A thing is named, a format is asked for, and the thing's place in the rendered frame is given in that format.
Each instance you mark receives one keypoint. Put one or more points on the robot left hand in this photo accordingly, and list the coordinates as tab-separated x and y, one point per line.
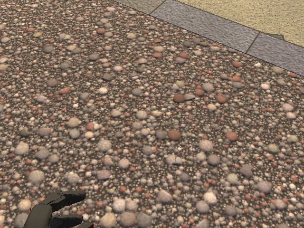
40	216

